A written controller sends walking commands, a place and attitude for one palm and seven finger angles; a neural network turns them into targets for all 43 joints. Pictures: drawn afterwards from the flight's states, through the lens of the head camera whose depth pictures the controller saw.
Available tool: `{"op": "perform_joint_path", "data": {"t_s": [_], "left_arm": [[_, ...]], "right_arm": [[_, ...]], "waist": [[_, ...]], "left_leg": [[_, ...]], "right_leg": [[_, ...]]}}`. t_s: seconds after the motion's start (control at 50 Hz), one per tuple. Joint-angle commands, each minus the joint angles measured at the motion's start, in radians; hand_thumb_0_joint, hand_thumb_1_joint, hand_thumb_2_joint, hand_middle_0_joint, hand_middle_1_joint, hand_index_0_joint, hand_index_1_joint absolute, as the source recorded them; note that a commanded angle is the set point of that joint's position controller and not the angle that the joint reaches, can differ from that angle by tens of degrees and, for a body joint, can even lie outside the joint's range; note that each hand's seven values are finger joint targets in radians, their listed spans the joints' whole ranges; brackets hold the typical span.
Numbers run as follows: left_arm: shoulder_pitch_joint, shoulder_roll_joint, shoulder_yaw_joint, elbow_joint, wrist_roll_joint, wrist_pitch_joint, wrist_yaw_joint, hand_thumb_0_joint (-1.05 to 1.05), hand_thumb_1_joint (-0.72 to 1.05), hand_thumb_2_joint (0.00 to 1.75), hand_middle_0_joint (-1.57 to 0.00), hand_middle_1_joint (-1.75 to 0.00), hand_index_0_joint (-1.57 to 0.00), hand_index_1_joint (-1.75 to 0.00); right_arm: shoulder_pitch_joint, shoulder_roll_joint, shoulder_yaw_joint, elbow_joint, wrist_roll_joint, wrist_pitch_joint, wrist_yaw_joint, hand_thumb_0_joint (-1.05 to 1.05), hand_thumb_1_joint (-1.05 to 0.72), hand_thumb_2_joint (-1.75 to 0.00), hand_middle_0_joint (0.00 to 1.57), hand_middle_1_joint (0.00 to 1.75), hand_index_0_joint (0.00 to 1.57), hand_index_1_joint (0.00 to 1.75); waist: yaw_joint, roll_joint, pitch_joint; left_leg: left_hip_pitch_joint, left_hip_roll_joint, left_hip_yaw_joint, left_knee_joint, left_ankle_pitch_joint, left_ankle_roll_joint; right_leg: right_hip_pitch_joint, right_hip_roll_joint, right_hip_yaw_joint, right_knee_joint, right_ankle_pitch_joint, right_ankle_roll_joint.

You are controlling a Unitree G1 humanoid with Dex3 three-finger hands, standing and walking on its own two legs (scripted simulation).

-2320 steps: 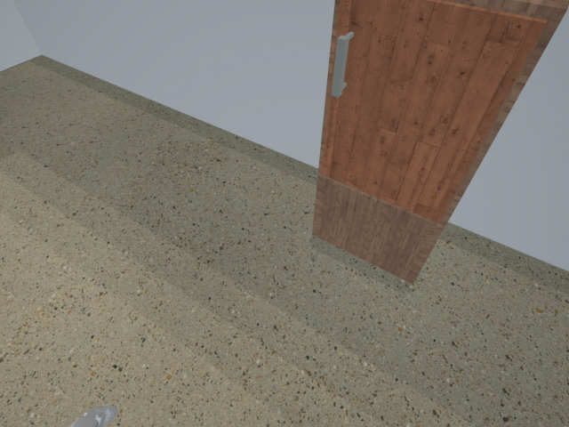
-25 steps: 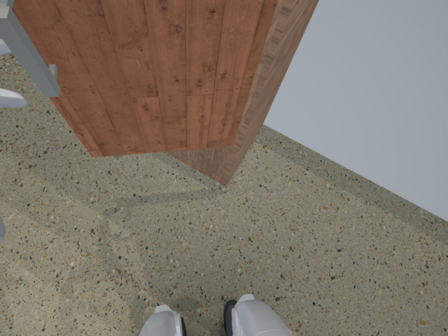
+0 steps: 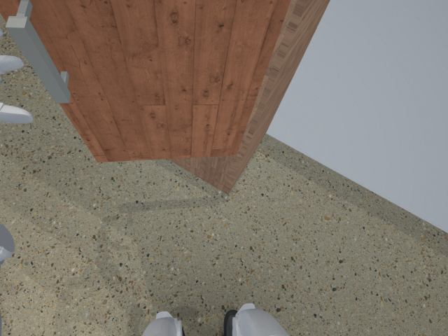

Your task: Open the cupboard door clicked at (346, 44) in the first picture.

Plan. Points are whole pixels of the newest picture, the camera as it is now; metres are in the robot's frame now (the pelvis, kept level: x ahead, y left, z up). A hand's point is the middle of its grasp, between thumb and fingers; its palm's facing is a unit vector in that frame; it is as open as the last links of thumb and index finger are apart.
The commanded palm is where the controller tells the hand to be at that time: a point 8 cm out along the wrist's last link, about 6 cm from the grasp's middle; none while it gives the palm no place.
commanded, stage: move the hooked fingers beside the handle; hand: left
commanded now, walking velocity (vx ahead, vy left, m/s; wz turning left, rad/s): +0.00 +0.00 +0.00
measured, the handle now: (45, 56) +0.56 +0.25 +0.10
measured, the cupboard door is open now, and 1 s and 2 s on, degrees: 37 37 38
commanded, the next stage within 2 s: slide the fingers in behind the handle in 0.38 s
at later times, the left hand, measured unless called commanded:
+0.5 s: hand (4, 76) +0.51 +0.30 +0.10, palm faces +0.06 -1.00 +0.00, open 14.0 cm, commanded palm +0.49 +0.33 +0.10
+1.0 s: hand (31, 78) +0.50 +0.26 +0.10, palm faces +0.05 -1.00 +0.01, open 14.0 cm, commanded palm +0.48 +0.30 +0.10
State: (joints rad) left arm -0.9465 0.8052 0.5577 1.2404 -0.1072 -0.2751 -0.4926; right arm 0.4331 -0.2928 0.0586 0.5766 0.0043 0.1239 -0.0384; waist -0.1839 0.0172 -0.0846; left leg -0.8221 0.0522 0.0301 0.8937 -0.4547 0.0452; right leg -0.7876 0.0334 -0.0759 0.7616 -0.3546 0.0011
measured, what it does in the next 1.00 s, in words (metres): stands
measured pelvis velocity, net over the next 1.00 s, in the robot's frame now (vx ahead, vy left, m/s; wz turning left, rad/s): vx -0.01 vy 0.00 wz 0.01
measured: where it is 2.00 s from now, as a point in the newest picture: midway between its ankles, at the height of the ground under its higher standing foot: outside the picture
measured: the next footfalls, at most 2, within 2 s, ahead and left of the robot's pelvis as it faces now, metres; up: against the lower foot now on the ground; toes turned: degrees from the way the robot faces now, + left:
none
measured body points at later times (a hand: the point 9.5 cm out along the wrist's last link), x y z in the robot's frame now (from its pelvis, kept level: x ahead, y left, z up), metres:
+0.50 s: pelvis -0.02 +0.00 -0.01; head +0.14 +0.04 +0.41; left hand +0.50 +0.35 +0.11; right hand -0.04 -0.27 -0.10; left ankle -0.03 +0.08 -0.69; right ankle -0.01 -0.13 -0.69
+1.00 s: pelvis -0.01 +0.00 +0.00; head +0.12 +0.03 +0.43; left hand +0.50 +0.31 +0.11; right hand -0.02 -0.27 -0.10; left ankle -0.03 +0.08 -0.69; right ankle -0.01 -0.13 -0.69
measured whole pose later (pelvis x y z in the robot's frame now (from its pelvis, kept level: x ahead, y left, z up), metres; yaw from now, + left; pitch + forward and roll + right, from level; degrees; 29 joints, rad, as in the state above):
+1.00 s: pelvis -0.01 +0.00 +0.00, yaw +1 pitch +21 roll -4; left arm -0.97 0.69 0.48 1.22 -0.11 -0.29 -0.39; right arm 0.44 -0.28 0.05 0.60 0.00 0.11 -0.03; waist -0.18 0.03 -0.09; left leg -0.83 0.04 0.02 0.91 -0.45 0.05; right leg -0.79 0.03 -0.08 0.78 -0.36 0.00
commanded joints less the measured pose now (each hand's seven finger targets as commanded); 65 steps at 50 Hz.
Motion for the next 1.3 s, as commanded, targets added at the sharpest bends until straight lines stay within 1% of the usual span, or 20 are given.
{"op": "perform_joint_path", "data": {"t_s": [0.0, 0.18, 0.24, 0.28, 0.3, 0.36, 0.44, 0.54, 0.62, 0.7, 0.74, 0.82, 0.88, 0.92, 0.96, 1.0, 1.02, 1.12, 1.16, 1.28], "left_arm": [[-0.395, 0.328, 0.026, -0.206, -0.029, -0.064, 0.002, 0.0, -0.5, 0.3, -0.3, -1.2, -0.3, -1.2], [-0.461, 0.287, -0.026, -0.158, -0.026, -0.079, -0.003, 0.0, -0.5, 0.3, -0.3, -1.2, -0.3, -1.2], [-0.495, 0.326, -0.02, -0.118, -0.011, -0.069, 0.002, 0.0, -0.5, 0.3, -0.3, -1.2, -0.3, -1.2], [-0.532, 0.302, -0.046, -0.139, -0.005, -0.074, 0.007, 0.0, -0.5, 0.3, -0.3, -1.2, -0.3, -1.2], [-0.558, 0.338, -0.026, -0.165, 0.001, -0.081, 0.012, 0.0, -0.5, 0.3, -0.3, -1.2, -0.3, -1.2], [-0.546, 0.344, -0.018, -0.134, -0.001, -0.072, 0.017, 0.0, -0.5, 0.3, -0.3, -1.2, -0.3, -1.2], [-0.497, 0.374, 0.015, -0.16, 0.012, -0.07, 0.022, 0.0, -0.5, 0.3, -0.3, -1.2, -0.3, -1.2], [-0.461, 0.339, 0.001, -0.147, 0.0, -0.048, 0.023, 0.0, -0.5, 0.3, -0.3, -1.2, -0.3, -1.2], [-0.47, 0.347, 0.019, -0.196, -0.001, -0.065, 0.041, 0.0, -0.5, 0.3, -0.3, -1.2, -0.3, -1.2], [-0.46, 0.291, -0.008, -0.24, -0.01, -0.081, 0.045, 0.0, -0.5, 0.3, -0.3, -1.2, -0.3, -1.2], [-0.429, 0.264, -0.015, -0.201, -0.017, -0.07, 0.049, 0.0, -0.5, 0.3, -0.3, -1.2, -0.3, -1.2], [-0.421, 0.232, -0.025, -0.242, -0.021, -0.072, 0.068, 0.0, -0.5, 0.3, -0.3, -1.2, -0.3, -1.2], [-0.464, 0.159, -0.07, -0.253, -0.023, -0.077, 0.093, 0.0, -0.5, 0.3, -0.3, -1.2, -0.3, -1.2], [-0.443, 0.196, -0.036, -0.243, -0.018, -0.081, 0.113, 0.0, -0.5, 0.3, -0.3, -1.2, -0.3, -1.2], [-0.451, 0.14, -0.073, -0.234, -0.015, -0.082, 0.125, 0.0, -0.5, 0.3, -0.3, -1.2, -0.3, -1.2], [-0.436, 0.19, -0.038, -0.218, -0.006, -0.088, 0.137, 0.0, -0.5, 0.3, -0.3, -1.2, -0.3, -1.2], [-0.468, 0.146, -0.081, -0.219, -0.002, -0.088, 0.14, 0.0, -0.5, 0.3, -0.3, -1.2, -0.3, -1.2], [-0.506, 0.139, -0.078, -0.226, 0.0, -0.106, 0.159, 0.0, -0.5, 0.3, -0.3, -1.2, -0.3, -1.2], [-0.488, 0.17, -0.056, -0.188, 0.001, -0.1, 0.16, 0.0, -0.5, 0.3, -0.3, -1.2, -0.3, -1.2], [-0.468, 0.163, -0.055, -0.227, 0.0, -0.111, 0.16, 0.0, -0.5, 0.3, -0.3, -1.2, -0.3, -1.2]], "right_arm": [[0.197, -0.209, -0.078, -0.024, -0.003, -0.011, -0.017, 0.0, -0.9, -0.9, 0.2, 0.3, 0.2, 0.3], [0.182, -0.211, -0.065, -0.018, 0.0, -0.02, -0.027, 0.0, -0.9, -0.9, 0.2, 0.3, 0.2, 0.3], [0.179, -0.213, -0.058, -0.015, 0.002, -0.026, -0.034, 0.0, -0.9, -0.9, 0.2, 0.3, 0.2, 0.3], [0.186, -0.211, -0.054, -0.013, -0.001, -0.03, -0.035, 0.0, -0.9, -0.9, 0.2, 0.3, 0.2, 0.3], [0.192, -0.215, -0.056, -0.007, -0.004, -0.029, -0.037, 0.0, -0.9, -0.9, 0.2, 0.3, 0.2, 0.3], [0.2, -0.216, -0.054, -0.005, -0.005, -0.033, -0.035, 0.0, -0.9, -0.9, 0.2, 0.3, 0.2, 0.3], [0.22, -0.216, -0.061, -0.006, -0.012, -0.029, -0.029, 0.0, -0.9, -0.9, 0.2, 0.3, 0.2, 0.3], [0.219, -0.213, -0.06, -0.016, -0.008, -0.018, -0.018, 0.0, -0.9, -0.9, 0.2, 0.3, 0.2, 0.3], [0.23, -0.212, -0.068, -0.016, -0.011, -0.019, -0.016, 0.0, -0.9, -0.9, 0.2, 0.3, 0.2, 0.3], [0.231, -0.206, -0.072, -0.009, -0.012, -0.017, -0.009, 0.0, -0.9, -0.9, 0.2, 0.3, 0.2, 0.3], [0.229, -0.204, -0.073, -0.005, -0.012, -0.015, -0.005, 0.0, -0.9, -0.9, 0.2, 0.3, 0.2, 0.3], [0.223, -0.199, -0.077, -0.007, -0.012, -0.014, -0.002, 0.0, -0.9, -0.9, 0.2, 0.3, 0.2, 0.3], [0.216, -0.192, -0.079, 0.0, -0.013, -0.018, -0.001, 0.0, -0.9, -0.9, 0.2, 0.3, 0.2, 0.3], [0.212, -0.195, -0.081, -0.001, -0.012, -0.02, -0.001, 0.0, -0.9, -0.9, 0.2, 0.3, 0.2, 0.3], [0.204, -0.187, -0.078, -0.005, -0.012, -0.024, 0.004, 0.0, -0.9, -0.9, 0.2, 0.3, 0.2, 0.3], [0.2, -0.192, -0.077, -0.008, -0.01, -0.024, 0.001, 0.0, -0.9, -0.9, 0.2, 0.3, 0.2, 0.3], [0.192, -0.187, -0.075, -0.007, -0.008, -0.025, 0.001, 0.0, -0.9, -0.9, 0.2, 0.3, 0.2, 0.3], [0.193, -0.185, -0.076, -0.002, -0.011, -0.037, 0.001, 0.0, -0.9, -0.9, 0.2, 0.3, 0.2, 0.3], [0.192, -0.188, -0.073, -0.003, -0.008, -0.039, -0.001, 0.0, -0.9, -0.9, 0.2, 0.3, 0.2, 0.3], [0.196, -0.182, -0.075, -0.012, -0.01, -0.043, 0.0, 0.0, -0.9, -0.9, 0.2, 0.3, 0.2, 0.3]], "waist": [[0.001, 0.209, -0.455], [-0.023, 0.196, -0.417], [-0.031, 0.17, -0.402], [-0.037, 0.23, -0.42], [-0.033, 0.247, -0.455], [-0.039, 0.217, -0.463], [-0.01, 0.257, -0.531], [-0.014, 0.204, -0.462], [-0.012, 0.213, -0.494], [-0.006, 0.267, -0.51], [-0.01, 0.226, -0.463], [0.0, 0.238, -0.484], [-0.018, 0.228, -0.442], [-0.005, 0.199, -0.463], [-0.012, 0.194, -0.442], [-0.004, 0.165, -0.445], [-0.02, 0.177, -0.429], [-0.023, 0.179, -0.469], [-0.023, 0.129, -0.45], [-0.006, 0.177, -0.502]], "left_leg": [[0.428, -0.003, -0.09, -0.047, 0.666, -0.022], [0.401, -0.007, -0.106, -0.049, 0.56, -0.024], [0.34, -0.009, -0.106, -0.045, 0.492, -0.019], [0.376, -0.009, -0.114, -0.042, 0.507, -0.025], [0.411, -0.001, -0.128, -0.04, 0.535, -0.037], [0.384, -0.002, -0.122, -0.031, 0.523, -0.03], [0.444, 0.004, -0.133, -0.024, 0.635, -0.046], [0.372, 0.0, -0.113, -0.039, 0.561, -0.027], [0.398, 0.001, -0.114, -0.04, 0.581, -0.028], [0.463, 0.006, -0.12, -0.04, 0.661, -0.041], [0.442, 0.007, -0.118, -0.043, 0.64, -0.038], [0.474, 0.007, -0.123, -0.047, 0.674, -0.041], [0.474, 0.007, -0.126, -0.054, 0.646, -0.038], [0.458, 0.004, -0.122, -0.051, 0.637, -0.037], [0.433, -0.002, -0.114, -0.056, 0.606, -0.033], [0.405, -0.004, -0.11, -0.054, 0.593, -0.029], [0.399, -0.007, -0.106, -0.055, 0.563, -0.026], [0.406, -0.01, -0.104, -0.047, 0.543, -0.024], [0.347, -0.014, -0.096, -0.049, 0.506, -0.016], [0.367, -0.018, -0.09, -0.046, 0.548, -0.016]], "right_leg": [[0.15, 0.036, 0.03, -0.023, 0.408, -0.019], [0.094, 0.035, 0.024, -0.017, 0.312, -0.023], [0.097, 0.031, 0.029, -0.014, 0.284, -0.019], [0.058, 0.03, 0.024, -0.007, 0.266, -0.024], [0.045, 0.029, 0.019, -0.002, 0.257, -0.023], [0.059, 0.032, 0.024, -0.002, 0.267, -0.019], [0.067, 0.035, 0.015, 0.008, 0.301, -0.023], [0.094, 0.04, 0.016, -0.006, 0.304, -0.02], [0.103, 0.042, 0.017, -0.005, 0.316, -0.021], [0.085, 0.042, 0.014, -0.006, 0.33, -0.023], [0.078, 0.044, 0.01, -0.013, 0.319, -0.022], [0.085, 0.042, 0.01, -0.013, 0.328, -0.022], [0.064, 0.04, 0.008, -0.018, 0.308, -0.022], [0.091, 0.038, 0.014, -0.013, 0.323, -0.021], [0.104, 0.036, 0.016, -0.014, 0.328, -0.019], [0.127, 0.033, 0.021, -0.006, 0.342, -0.02], [0.109, 0.032, 0.023, -0.01, 0.329, -0.017], [0.121, 0.029, 0.032, -0.005, 0.332, -0.016], [0.161, 0.028, 0.036, -0.004, 0.345, -0.014], [0.194, 0.029, 0.042, 0.003, 0.39, -0.02]]}}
